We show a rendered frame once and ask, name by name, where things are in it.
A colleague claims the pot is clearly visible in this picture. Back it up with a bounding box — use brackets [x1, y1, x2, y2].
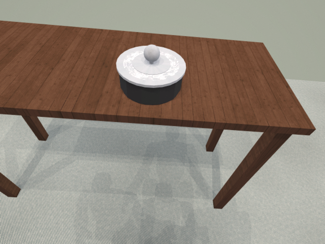
[119, 76, 182, 105]

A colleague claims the knob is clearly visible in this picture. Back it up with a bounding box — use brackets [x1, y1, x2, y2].
[144, 45, 160, 62]

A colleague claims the lid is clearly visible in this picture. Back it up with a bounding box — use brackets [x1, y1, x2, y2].
[116, 46, 186, 88]

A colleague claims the table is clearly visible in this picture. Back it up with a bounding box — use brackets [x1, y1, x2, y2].
[0, 20, 316, 209]

